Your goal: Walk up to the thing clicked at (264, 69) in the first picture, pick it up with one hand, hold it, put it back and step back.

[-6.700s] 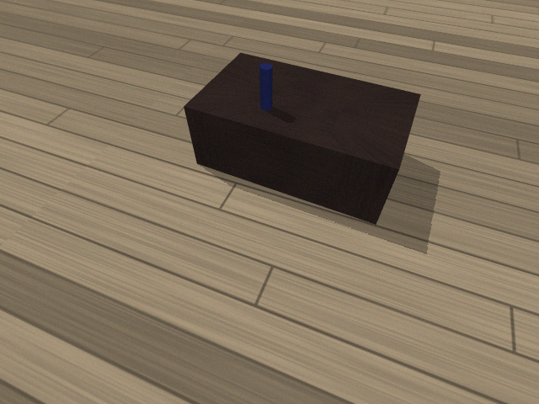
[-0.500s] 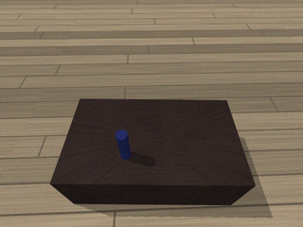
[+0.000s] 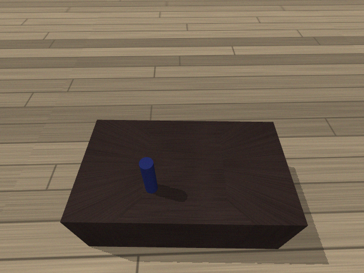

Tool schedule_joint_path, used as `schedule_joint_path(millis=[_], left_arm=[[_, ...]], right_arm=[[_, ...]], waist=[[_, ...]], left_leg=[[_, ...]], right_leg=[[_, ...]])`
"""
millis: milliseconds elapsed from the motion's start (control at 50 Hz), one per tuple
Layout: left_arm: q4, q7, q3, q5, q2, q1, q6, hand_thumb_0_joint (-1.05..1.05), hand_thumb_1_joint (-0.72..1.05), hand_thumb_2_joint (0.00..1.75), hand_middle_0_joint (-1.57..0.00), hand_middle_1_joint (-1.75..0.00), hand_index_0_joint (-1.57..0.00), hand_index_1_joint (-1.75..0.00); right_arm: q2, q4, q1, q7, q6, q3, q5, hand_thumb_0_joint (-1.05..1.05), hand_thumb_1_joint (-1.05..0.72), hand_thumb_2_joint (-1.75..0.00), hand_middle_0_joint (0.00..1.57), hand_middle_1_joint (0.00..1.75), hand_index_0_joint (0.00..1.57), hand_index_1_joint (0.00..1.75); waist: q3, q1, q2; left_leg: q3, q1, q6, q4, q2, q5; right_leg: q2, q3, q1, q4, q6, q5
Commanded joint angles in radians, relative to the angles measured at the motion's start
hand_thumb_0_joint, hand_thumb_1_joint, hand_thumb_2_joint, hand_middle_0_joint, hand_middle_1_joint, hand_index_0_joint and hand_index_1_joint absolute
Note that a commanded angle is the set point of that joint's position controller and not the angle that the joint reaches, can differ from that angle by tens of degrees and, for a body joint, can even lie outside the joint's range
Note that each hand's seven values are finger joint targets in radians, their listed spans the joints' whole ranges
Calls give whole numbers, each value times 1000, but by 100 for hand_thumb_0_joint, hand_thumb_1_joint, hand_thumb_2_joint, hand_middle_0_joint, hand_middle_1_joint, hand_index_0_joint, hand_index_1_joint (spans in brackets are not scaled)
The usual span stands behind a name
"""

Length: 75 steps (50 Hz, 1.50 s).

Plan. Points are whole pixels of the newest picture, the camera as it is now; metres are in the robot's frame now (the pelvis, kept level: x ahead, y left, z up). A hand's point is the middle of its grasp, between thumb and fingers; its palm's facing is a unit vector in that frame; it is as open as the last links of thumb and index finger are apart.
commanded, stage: stand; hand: left
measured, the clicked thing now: (149, 176) +0.50 +0.16 -0.33
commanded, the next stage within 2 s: go down in 0.38 s
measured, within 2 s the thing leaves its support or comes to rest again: neither
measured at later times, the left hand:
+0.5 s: hand out of the picture +0.07 +0.25 -0.16, palm faces -0.02 -0.94 -0.34, open 7.4 cm
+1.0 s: hand (82, 269) +0.15 +0.26 -0.15, palm faces +0.05 -0.94 -0.33, open 16.0 cm
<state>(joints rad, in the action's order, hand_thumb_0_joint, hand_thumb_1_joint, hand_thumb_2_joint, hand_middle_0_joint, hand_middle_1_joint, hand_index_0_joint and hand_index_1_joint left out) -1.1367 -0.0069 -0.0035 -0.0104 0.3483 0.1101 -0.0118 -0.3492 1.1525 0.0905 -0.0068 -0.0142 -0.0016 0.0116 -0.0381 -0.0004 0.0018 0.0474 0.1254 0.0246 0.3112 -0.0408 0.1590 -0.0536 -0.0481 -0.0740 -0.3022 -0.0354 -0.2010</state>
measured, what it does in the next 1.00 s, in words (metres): stands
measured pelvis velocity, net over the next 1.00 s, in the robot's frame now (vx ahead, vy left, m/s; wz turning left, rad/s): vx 0.00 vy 0.01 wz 0.00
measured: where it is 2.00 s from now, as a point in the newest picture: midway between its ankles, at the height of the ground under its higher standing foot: outside the picture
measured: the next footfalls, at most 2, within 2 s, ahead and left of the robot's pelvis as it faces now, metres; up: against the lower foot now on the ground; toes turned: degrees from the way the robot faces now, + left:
none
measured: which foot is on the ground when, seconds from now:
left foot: down 0.00-1.00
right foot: down 0.00-1.00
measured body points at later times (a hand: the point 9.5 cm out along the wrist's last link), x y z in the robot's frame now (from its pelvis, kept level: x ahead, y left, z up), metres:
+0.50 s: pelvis +0.00 +0.00 +0.00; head +0.01 +0.00 +0.45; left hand +0.08 +0.30 -0.13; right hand +0.08 -0.30 -0.13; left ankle +0.01 +0.13 -0.75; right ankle -0.02 -0.14 -0.75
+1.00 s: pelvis +0.00 +0.01 -0.02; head +0.05 +0.01 +0.43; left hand +0.15 +0.31 -0.13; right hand +0.11 -0.25 -0.13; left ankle +0.01 +0.13 -0.75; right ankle -0.02 -0.14 -0.75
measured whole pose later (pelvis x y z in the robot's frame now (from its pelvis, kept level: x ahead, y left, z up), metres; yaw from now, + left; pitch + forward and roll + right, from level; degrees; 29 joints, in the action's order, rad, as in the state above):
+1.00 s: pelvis +0.00 +0.01 -0.02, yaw +0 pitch +6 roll -1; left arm -0.71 -0.04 -0.17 -0.05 0.32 0.10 0.28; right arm -0.24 0.68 0.26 0.06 -0.08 -0.01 -0.03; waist 0.02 -0.03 0.00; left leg 0.04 0.42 0.02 0.61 -0.05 0.29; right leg -0.05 -0.04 -0.36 -0.58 -0.04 -0.32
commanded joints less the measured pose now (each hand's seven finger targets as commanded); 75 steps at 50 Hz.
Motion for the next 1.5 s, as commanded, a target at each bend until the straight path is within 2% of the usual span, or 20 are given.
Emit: schedule_joint_path(millis=[0, 440, 460, 480, 500, 520, 580, 620, 660, 760, 800, 860, 920, 960, 980, 1020, 1160, 1260, 1320, 1480], left_arm=[[56, 15, -39, -1, 219, -34, -17, 0, 90, 90, -20, -30, -20, -30], [67, 16, -38, -5, 217, -28, -18, 0, 90, 90, -20, -30, -20, -30], [66, 17, -37, -3, 218, -29, -18, 0, 82, 82, -12, -22, -12, -22], [417, 29, -47, 49, 53, -379, -109, 0, 74, 74, -4, -14, -4, -14], [332, 36, -66, 45, 98, -468, -96, 0, 66, 66, -2, -6, -2, -6], [188, 38, -119, 28, 179, -288, -59, 0, 58, 58, -1, -6, -1, -6], [150, 8, -196, -28, 273, -290, -34, 0, 34, 34, -2, -7, -3, -5], [135, -9, -216, -58, 230, -135, 5, 0, 18, 20, -3, -9, -4, -7], [236, -7, -221, -66, 224, -102, 48, 0, 8, 17, -4, -8, -5, -6], [369, -13, -193, -54, 161, -59, 193, 0, -16, 13, -4, -6, -4, -6], [410, -11, -208, -46, 176, -62, 234, 0, -28, 12, -5, -7, -5, -7], [493, -15, -210, -41, 176, -84, 264, 0, -37, 11, -5, -7, -5, -7], [606, -23, -208, -41, 181, -129, 270, 0, -45, 9, -6, -8, -5, -8], [586, -26, -242, -48, 207, -53, 286, 0, -48, 8, -7, -8, -6, -8], [635, -33, -220, -45, 189, -77, 285, 0, -49, 9, -6, -8, -6, -9], [639, -36, -243, -50, 202, -26, 297, 0, -48, 8, -7, -9, -6, -9], [765, -67, -223, -41, 182, 45, 352, 0, -49, 7, -7, -8, -6, -8], [829, -82, -254, -36, 214, 99, 390, 0, -52, 8, -6, -8, -6, -9], [867, -86, -269, -32, 227, 115, 407, 0, -53, 8, -6, -8, -6, -9], [1007, -117, -287, -16, 240, 175, 438, 0, -58, 7, -8, -7, -6, -8]], right_arm=[[-216, -60, -45, 11, -17, -37, -3, 0, -90, -90, 20, 30, 20, 30], [-217, -71, -41, 13, -16, -40, -2, 0, -90, -90, 20, 30, 20, 30], [-213, -71, -40, 12, -16, -38, -3, 0, -98, -98, 20, 31, 20, 31], [-48, -353, 17, 32, -60, -2, -68, 0, -105, -94, 20, 30, 20, 30], [-80, -302, 68, 42, -56, -9, -67, 0, -105, -94, 20, 30, 20, 30], [-110, -310, 106, 52, -46, -29, -73, 0, -105, -94, 20, 30, 20, 30], [-111, -379, 130, 59, -48, -64, -50, 0, -103, -93, 20, 30, 20, 30], [-98, -421, 153, 55, -52, -81, -35, 0, -100, -92, 20, 30, 20, 30], [-86, -482, 140, 57, -59, -82, -44, 0, -98, -91, 20, 30, 20, 30], [-69, -563, 108, 60, -69, -71, -53, 0, -93, -90, 20, 30, 20, 30], [-65, -578, 114, 62, -75, -67, -52, 0, -90, -89, 20, 30, 20, 30], [-60, -590, 131, 63, -90, -64, -51, 0, -88, -89, 20, 30, 20, 30], [-55, -598, 146, 72, -113, -64, -48, 0, -87, -89, 20, 30, 20, 30], [-59, -601, 142, 82, -125, -66, -44, 0, -87, -89, 20, 30, 20, 30], [-57, -602, 147, 83, -130, -65, -43, 0, -86, -89, 20, 30, 20, 30], [-57, -594, 146, 90, -139, -66, -38, 0, -86, -88, 20, 30, 20, 30], [-57, -622, 139, 111, -156, -64, -32, 0, -85, -88, 20, 30, 20, 30], [-48, -636, 137, 126, -170, -59, -28, 0, -85, -88, 20, 30, 20, 30], [-33, -650, 131, 135, -175, -47, -29, 0, -85, -88, 20, 30, 20, 30], [-43, -690, 134, 152, -193, -65, -31, 0, -87, -89, 20, 30, 20, 30]], waist=[[67, 1, 2], [81, 0, 2], [69, -1, -6], [-39, -124, 1], [12, -93, -5], [6, -60, -28], [138, -23, -31], [217, 18, 34], [250, 33, 59], [191, 1, 19], [175, -1, 23], [172, -18, 28], [228, -32, 24], [227, -29, 35], [240, -33, 36], [251, -27, 67], [271, -35, 80], [319, -34, 61], [291, -27, 60], [344, -28, 81]], left_leg=[[-92, -35, -31, -37, -108, -164], [-87, -49, -39, -21, -115, -208], [-91, -43, -35, -29, -113, -210], [20, 73, -36, 32, 34, -24], [18, 58, -38, 42, 38, 11], [20, 80, -37, 46, 38, 24], [8, 96, -36, 120, 40, -21], [5, 112, -26, 142, 50, -68], [5, 96, -20, 132, 51, -105], [-1, 132, -23, 149, 40, -83], [-1, 159, -23, 161, 40, -41], [-6, 176, -24, 182, 33, -5], [-9, 164, -26, 227, 32, -54], [-11, 184, -25, 258, 33, -71], [-13, 178, -23, 265, 28, -75], [-17, 190, -21, 292, 27, -105], [-32, 226, -20, 358, 21, -150], [-41, 254, -31, 426, 23, -204], [-41, 303, -30, 449, 27, -159], [-55, 340, -35, 515, 22, -151]], right_leg=[[-103, 76, -12, 51, 41, 149], [-105, 73, 4, 47, 43, 200], [-103, 69, -3, 46, 40, 195], [46, 12, -249, -18, 37, 110], [41, 5, -202, -24, 36, 71], [48, -5, -188, -23, 43, 30], [49, 1, -192, -91, 47, 56], [45, 2, -162, -127, 56, 91], [50, -2, -132, -121, 59, 114], [63, -17, -183, -134, 53, 78], [62, -16, -214, -142, 52, 35], [64, -17, -251, -168, 51, 6], [62, -12, -262, -207, 43, 56], [59, -9, -282, -233, 43, 73], [62, -11, -288, -246, 42, 74], [60, -13, -289, -273, 43, 97], [65, -17, -337, -335, 39, 118], [61, -18, -360, -383, 30, 174], [59, -15, -393, -401, 27, 146], [60, -20, -455, -465, 26, 118]])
